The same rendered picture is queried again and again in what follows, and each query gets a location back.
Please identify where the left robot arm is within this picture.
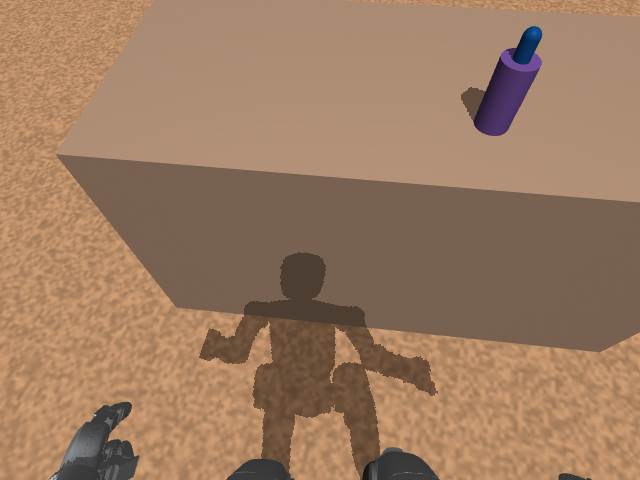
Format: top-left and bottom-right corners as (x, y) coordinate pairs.
(49, 464), (100, 480)

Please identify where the bottle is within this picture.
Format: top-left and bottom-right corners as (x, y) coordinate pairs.
(474, 26), (542, 136)

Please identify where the left robot hand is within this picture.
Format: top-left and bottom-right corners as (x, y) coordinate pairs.
(59, 402), (139, 480)

